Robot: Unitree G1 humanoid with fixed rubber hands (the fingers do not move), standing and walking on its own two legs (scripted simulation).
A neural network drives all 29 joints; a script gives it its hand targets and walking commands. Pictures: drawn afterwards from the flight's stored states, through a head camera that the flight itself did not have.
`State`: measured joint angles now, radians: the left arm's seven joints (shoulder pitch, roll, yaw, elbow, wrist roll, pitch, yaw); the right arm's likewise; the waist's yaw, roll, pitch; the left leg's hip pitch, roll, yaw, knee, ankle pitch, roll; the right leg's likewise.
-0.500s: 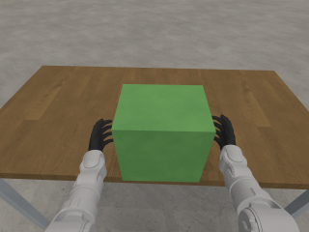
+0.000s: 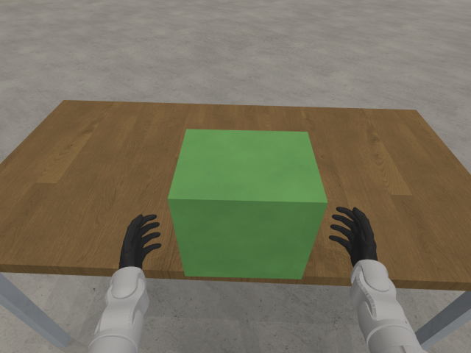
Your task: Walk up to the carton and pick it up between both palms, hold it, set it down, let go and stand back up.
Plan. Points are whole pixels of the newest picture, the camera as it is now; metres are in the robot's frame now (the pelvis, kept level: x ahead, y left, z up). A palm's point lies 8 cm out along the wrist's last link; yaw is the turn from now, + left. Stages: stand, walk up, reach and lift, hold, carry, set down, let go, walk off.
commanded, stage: set down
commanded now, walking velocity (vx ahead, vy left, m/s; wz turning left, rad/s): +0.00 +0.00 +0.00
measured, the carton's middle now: (244, 205) +0.42 +0.00 +0.03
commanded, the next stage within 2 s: none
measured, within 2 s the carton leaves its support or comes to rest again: neither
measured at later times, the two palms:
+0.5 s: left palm (114, 309) +0.22 +0.21 +0.02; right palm (388, 304) +0.21 -0.22 +0.03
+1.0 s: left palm (118, 311) +0.22 +0.21 +0.00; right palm (379, 301) +0.23 -0.22 +0.01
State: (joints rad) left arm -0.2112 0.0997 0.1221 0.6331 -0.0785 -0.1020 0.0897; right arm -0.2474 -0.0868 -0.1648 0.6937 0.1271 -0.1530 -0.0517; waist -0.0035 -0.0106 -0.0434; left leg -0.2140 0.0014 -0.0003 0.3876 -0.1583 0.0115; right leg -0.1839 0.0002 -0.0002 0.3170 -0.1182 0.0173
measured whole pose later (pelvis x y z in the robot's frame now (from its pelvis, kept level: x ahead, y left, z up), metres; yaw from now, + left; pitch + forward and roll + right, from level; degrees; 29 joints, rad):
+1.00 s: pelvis +0.03 +0.00 +0.00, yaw +0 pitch -1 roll -1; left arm 0.30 0.14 0.04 0.09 -0.06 0.15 0.04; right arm 0.28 -0.09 -0.10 0.13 0.13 0.03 -0.01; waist 0.00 0.00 -0.03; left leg -0.17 0.00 0.00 0.39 -0.21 0.01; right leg -0.14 0.00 0.00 0.32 -0.17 0.01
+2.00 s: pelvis +0.04 +0.00 +0.00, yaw +0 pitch +0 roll -1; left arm 0.25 0.16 0.04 0.39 -0.01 0.12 0.02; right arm 0.29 -0.11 -0.10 0.50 0.00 -0.14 0.02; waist 0.00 0.02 -0.01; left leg -0.17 0.00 0.00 0.39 -0.22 0.01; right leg -0.14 0.00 0.00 0.32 -0.18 0.01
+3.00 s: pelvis +0.05 -0.01 +0.00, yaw +0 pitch +0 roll +0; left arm 0.22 0.33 0.04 0.55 0.04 -0.01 0.01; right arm 0.23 -0.27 -0.10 0.67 -0.03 -0.05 0.01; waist 0.00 0.01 0.00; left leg -0.14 0.00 0.00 0.40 -0.25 0.01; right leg -0.14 0.00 0.00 0.38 -0.24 0.01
